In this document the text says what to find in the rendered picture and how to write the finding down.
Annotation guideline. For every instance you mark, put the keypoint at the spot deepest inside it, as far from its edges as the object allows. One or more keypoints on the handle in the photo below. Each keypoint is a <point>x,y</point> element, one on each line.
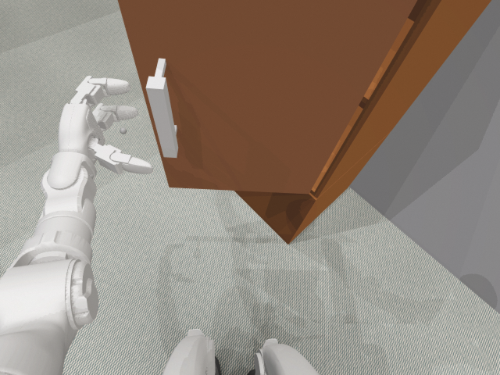
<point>159,100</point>

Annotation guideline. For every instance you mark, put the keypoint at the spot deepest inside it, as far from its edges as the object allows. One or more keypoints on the robot left hand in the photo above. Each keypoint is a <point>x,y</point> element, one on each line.
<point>78,125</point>

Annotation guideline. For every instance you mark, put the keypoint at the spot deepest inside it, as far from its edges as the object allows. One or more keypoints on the cupboard door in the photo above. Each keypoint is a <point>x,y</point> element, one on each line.
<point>260,90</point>

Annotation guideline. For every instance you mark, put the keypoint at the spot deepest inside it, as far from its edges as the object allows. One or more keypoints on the robot left thigh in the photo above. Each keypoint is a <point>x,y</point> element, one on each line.
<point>194,355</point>

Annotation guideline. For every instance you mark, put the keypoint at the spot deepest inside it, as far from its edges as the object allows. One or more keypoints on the robot left forearm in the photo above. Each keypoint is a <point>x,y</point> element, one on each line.
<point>66,226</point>

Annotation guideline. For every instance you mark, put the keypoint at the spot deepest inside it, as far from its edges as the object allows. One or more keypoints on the robot left upper arm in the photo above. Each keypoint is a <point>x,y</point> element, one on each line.
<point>42,307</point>

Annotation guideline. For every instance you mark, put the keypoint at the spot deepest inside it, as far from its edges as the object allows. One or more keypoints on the robot thigh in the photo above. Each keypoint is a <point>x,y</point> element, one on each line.
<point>281,359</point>
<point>194,355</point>

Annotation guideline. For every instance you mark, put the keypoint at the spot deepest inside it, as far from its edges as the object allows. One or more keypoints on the robot right thigh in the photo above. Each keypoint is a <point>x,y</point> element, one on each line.
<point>281,359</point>

